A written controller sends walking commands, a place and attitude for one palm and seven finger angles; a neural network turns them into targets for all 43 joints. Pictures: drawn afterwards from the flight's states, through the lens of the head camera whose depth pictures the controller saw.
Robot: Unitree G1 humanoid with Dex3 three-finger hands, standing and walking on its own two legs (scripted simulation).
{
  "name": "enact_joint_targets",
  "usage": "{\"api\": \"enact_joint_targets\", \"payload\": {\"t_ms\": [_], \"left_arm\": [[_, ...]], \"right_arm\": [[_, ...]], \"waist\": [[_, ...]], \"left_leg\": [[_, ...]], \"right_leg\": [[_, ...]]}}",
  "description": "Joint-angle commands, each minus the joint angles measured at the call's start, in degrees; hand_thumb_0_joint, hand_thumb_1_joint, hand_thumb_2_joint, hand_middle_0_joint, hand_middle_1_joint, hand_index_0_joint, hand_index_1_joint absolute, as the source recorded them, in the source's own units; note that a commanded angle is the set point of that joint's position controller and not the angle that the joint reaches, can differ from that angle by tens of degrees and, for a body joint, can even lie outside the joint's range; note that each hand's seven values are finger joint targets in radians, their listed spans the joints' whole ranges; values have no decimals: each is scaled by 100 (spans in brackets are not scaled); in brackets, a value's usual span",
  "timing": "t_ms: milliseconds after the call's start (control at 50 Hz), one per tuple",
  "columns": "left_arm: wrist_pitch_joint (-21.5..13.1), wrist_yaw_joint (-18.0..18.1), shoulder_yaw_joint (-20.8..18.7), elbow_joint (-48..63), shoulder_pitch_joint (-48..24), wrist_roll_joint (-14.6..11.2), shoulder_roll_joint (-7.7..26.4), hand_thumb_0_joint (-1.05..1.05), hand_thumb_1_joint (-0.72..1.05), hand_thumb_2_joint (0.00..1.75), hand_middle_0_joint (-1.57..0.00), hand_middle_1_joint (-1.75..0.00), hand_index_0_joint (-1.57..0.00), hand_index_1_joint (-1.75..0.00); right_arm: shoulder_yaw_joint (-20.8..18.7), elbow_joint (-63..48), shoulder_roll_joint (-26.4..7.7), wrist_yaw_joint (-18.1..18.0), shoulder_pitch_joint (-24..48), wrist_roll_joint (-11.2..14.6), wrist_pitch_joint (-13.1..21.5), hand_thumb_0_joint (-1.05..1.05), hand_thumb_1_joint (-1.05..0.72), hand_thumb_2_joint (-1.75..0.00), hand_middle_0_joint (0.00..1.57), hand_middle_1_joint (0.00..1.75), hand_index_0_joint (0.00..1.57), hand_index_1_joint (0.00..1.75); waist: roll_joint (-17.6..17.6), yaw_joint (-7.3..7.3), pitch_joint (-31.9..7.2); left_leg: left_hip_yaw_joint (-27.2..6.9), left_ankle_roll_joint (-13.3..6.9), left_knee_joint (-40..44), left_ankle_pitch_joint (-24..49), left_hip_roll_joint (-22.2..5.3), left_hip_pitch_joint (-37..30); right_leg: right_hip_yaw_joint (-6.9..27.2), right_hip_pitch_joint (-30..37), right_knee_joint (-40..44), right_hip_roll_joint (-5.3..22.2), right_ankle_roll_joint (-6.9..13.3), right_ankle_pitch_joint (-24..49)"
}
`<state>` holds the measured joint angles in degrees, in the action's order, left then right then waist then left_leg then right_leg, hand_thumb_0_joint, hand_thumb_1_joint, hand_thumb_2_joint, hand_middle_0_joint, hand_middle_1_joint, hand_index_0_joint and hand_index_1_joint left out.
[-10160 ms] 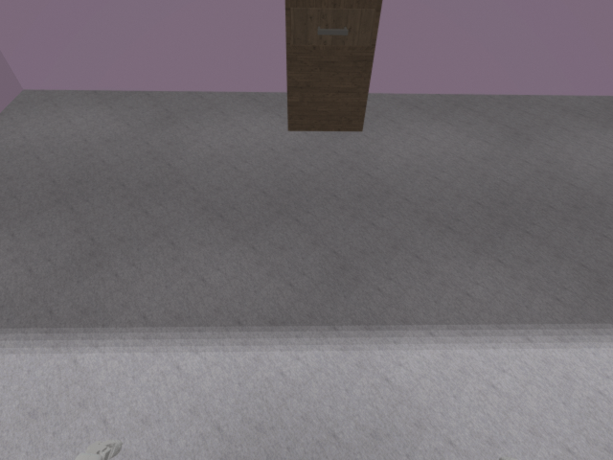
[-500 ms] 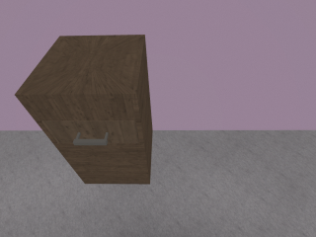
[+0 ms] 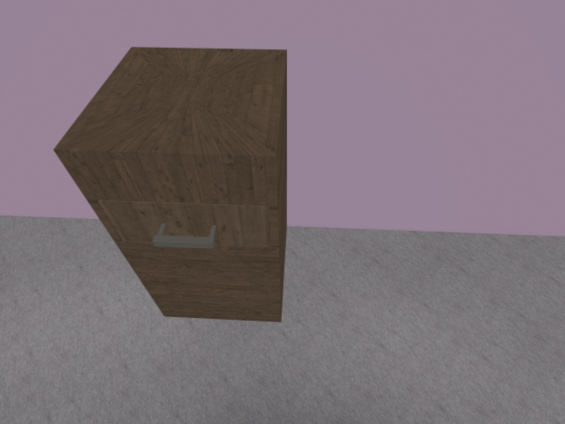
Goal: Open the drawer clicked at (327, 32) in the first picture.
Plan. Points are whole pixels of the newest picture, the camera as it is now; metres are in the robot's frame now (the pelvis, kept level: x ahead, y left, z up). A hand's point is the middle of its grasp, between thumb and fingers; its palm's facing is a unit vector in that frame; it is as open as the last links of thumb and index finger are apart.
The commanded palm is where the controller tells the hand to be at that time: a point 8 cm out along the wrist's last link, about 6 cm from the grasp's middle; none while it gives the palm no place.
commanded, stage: come to a stop and stand still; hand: left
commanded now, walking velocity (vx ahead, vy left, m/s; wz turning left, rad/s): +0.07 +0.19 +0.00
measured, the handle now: (186, 235) +0.53 +0.28 -0.19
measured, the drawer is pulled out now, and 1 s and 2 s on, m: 0.00 0.00 0.00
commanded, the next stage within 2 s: look again from close up in 1.54 s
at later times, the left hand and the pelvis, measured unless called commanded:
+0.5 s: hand out of the picture +0.08 +0.17 -0.15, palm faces +0.06 -0.97 -0.24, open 7.2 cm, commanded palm none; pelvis +0.02 -0.01 +0.01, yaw +1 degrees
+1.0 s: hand out of the picture -0.02 +0.17 -0.16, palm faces +0.04 -0.98 -0.18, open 7.4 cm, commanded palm none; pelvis +0.00 +0.02 +0.01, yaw +0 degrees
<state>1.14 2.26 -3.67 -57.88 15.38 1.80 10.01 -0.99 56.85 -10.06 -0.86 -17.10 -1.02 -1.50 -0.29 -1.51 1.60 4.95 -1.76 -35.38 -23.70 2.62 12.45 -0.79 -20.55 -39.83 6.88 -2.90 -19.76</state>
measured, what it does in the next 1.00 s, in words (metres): steps on the spot: right foot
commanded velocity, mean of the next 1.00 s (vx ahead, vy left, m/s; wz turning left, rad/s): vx -0.01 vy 0.00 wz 0.00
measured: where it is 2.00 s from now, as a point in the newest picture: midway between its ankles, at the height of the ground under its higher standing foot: outside the picture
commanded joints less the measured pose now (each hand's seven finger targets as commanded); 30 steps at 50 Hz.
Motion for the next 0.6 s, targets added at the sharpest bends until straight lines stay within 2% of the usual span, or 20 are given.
{"api": "enact_joint_targets", "payload": {"t_ms": [0, 20, 40, 60, 80, 140, 180, 240, 280, 300, 320, 340, 360, 400, 460, 480, 500, 520, 540, 580], "left_arm": [[43, 6, -88, 597, -337, -26, 425, 0, 90, 90, -20, -30, -20, -30], [29, 36, -56, 599, -521, -16, 430, 0, 90, 90, -20, -30, -20, -30], [-2, 22, -69, 585, -483, -40, 401, 0, 90, 90, -20, -30, -20, -30], [-27, 3, -59, 518, -400, -48, 324, 0, 90, 90, -20, -30, -20, -30], [-26, -10, -48, 486, -367, -54, 286, 0, 90, 90, -20, -30, -20, -30], [-24, -53, 25, 436, -383, -68, 144, 0, 90, 90, -20, -30, -20, -30], [-28, -51, 77, 414, -362, -78, 99, 0, 90, 90, -20, -30, -20, -30], [-97, -1, 108, 295, -46, -100, 84, 0, 90, 90, -20, -30, -20, -30], [-218, 27, 122, 68, 478, -77, 208, 0, 90, 90, -20, -30, -20, -30], [-279, 58, 96, -41, 685, -72, 470, 0, 90, 90, -20, -30, -20, -30], [-310, 62, 122, -50, 519, -93, 622, 0, 90, 90, -20, -30, -20, -30], [-332, 46, 114, -61, 479, -107, 633, 0, 90, 90, -20, -30, -20, -30], [-328, 44, 142, -27, 332, -75, 507, 0, 90, 90, -20, -30, -20, -30], [-308, 35, 144, 63, -18, -60, 451, 0, 90, 90, -20, -30, -20, -30], [-269, -14, 126, 33, -146, -112, 452, 0, 90, 90, -20, -30, -20, -30], [-258, -40, 146, 14, -145, -139, 384, 0, 90, 90, -20, -30, -20, -30], [-254, -64, 159, -20, -98, -151, 323, 0, 90, 90, -20, -30, -20, -30], [-240, -69, 158, -31, -37, -135, 291, 0, 90, 90, -20, -30, -20, -30], [-236, -73, 170, -96, 17, -134, 282, 0, 90, 90, -20, -30, -20, -30], [-263, -80, 193, -215, 173, -152, 323, 0, 90, 90, -20, -30, -20, -30]], "right_arm": [[-171, -47, -789, -13, -1063, -72, 189, 0, -90, -90, 20, 30, 20, 30], [-132, -11, -678, -72, -1093, -50, 188, 0, -90, -90, 20, 30, 20, 30], [-99, -80, -644, -86, -937, -65, 183, 0, -90, -90, 20, 30, 20, 30], [-84, -164, -659, -90, -724, -84, 190, 0, -90, -90, 20, 30, 20, 30], [-80, -202, -646, -99, -628, -93, 201, 0, -90, -90, 20, 30, 20, 30], [-20, -112, -528, -156, -640, -74, 276, 0, -90, -90, 20, 30, 20, 30], [-20, -35, -526, -189, -634, -59, 316, 0, -90, -90, 20, 30, 20, 30], [-40, 118, -581, -198, -551, -27, 324, 0, -90, -90, 20, 30, 20, 30], [-39, 196, -500, -184, -530, 41, 349, 0, -90, -90, 20, 30, 20, 30], [-37, 181, -359, -178, -638, 88, 360, 0, -90, -90, 20, 30, 20, 30], [-15, 230, -169, -150, -821, 105, 294, 0, -90, -90, 20, 30, 20, 30], [-2, 288, -40, -142, -684, 72, 180, 0, -90, -90, 20, 30, 20, 30], [-6, 300, -42, -139, -538, 60, 139, 0, -90, -90, 20, 30, 20, 30], [25, 464, 128, -120, -565, 60, 133, 0, -90, -90, 20, 30, 20, 30], [47, 710, 227, -98, -893, 34, 159, 0, -90, -90, 20, 30, 20, 30], [49, 734, 142, -110, -893, 18, 192, 0, -90, -90, 20, 30, 20, 30], [60, 706, 39, -121, -825, 0, 236, 0, -90, -90, 20, 30, 20, 30], [60, 680, 15, -124, -732, 7, 245, 0, -90, -90, 20, 30, 20, 30], [67, 681, -16, -122, -615, 12, 265, 0, -90, -90, 20, 30, 20, 30], [111, 696, -11, -140, -623, 18, 289, 0, -90, -90, 20, 30, 20, 30]], "waist": [[1674, 395, 245], [1519, 448, 373], [869, 341, 292], [625, 244, 186], [518, 201, 144], [463, 174, 166], [437, 168, 46], [339, 8, -201], [66, -179, -440], [-426, -108, -656], [-805, 119, -540], [-1493, 67, -387], [-1403, 51, -170], [-629, 199, -117], [-298, 321, -73], [-127, 300, 110], [143, 226, 145], [37, 158, 218], [253, 118, 278], [148, 94, 221]], "left_leg": [[-1890, -457, 1820, 2888, -1626, -831], [-2042, -837, 1773, 3793, -1834, -805], [-1851, -1157, 1543, 4298, -1838, -927], [-1577, -1227, 1422, 4659, -1730, -1075], [-1351, -1195, 1441, 4818, -1612, -1111], [-1178, -1107, 1527, 5338, -1519, -1102], [-1119, -1052, 1456, 5854, -1516, -1162], [-1045, -845, 1193, 6092, -1525, -1235], [-802, -427, 623, 5253, -1153, -1036], [-660, -172, 283, 3575, -777, -269], [-466, 39, 246, 896, -409, 325], [-402, 126, -147, -637, -312, 403], [-511, 126, -454, -864, -395, 455], [-491, 134, -256, -339, -462, 203], [-363, 138, 1052, 796, -438, -588], [-510, 108, 1291, 1041, -565, -585], [-665, 54, 1436, 1379, -761, -380], [-677, 60, 1523, 1240, -871, -109], [-657, 80, 1559, 1270, -842, 33], [-602, 96, 1601, 1346, -824, 39]], "right_leg": [[-500, -1219, -1080, -491, 317, -795], [-162, -1519, -1903, -395, 366, -1271], [-96, -1599, -2367, -297, 436, -1190], [-159, -1604, -2501, -247, 442, -1097], [-238, -1539, -2472, -235, 424, -979], [-237, -1178, -1864, -253, 339, -632], [-245, -702, -1063, -327, 339, -497], [-182, 137, 334, -425, 423, 29], [27, 1083, 1564, -313, 466, 1624], [933, 1879, 1373, 300, 753, 3408], [1526, 2033, 1437, 1133, 1228, 4470], [1682, 1704, 1749, 1287, 1533, 4511], [1618, 1336, 1954, 1251, 1668, 4061], [1239, 947, 2100, 894, 1619, 2991], [851, 404, 2145, 393, 1143, 1306], [760, 260, 2123, 171, 970, 891], [655, 434, 2085, -42, 811, 875], [579, 625, 2151, -138, 729, 675], [601, 784, 2170, -133, 690, 808], [606, 1077, 2154, -104, 675, 1168]]}}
